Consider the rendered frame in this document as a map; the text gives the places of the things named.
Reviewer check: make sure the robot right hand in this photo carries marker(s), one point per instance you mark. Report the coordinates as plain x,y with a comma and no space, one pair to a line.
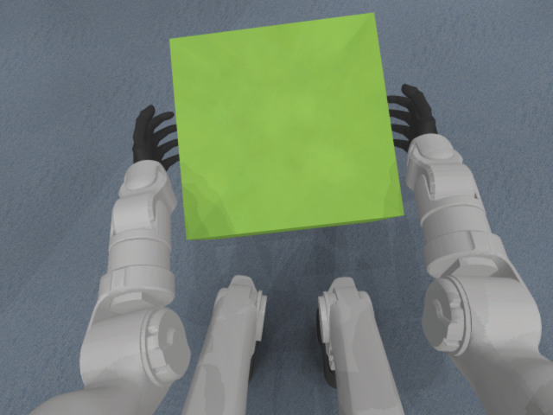
419,118

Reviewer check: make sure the left robot upper arm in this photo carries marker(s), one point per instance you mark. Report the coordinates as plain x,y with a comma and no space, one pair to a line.
128,363

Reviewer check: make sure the robot left thigh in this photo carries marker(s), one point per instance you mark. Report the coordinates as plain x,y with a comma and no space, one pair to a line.
220,382

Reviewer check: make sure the robot right forearm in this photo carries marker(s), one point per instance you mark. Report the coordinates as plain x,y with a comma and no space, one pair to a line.
458,238

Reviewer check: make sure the robot left forearm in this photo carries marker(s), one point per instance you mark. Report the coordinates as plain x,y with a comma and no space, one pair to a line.
138,273

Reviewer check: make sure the robot left hand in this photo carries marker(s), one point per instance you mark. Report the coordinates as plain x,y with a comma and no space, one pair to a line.
146,141

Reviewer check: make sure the left robot foot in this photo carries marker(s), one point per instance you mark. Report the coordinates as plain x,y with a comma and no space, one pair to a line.
252,362

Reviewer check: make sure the carton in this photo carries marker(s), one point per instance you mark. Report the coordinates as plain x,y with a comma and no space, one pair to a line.
283,128

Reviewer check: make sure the right robot upper arm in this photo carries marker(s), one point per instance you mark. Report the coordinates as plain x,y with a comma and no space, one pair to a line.
489,327

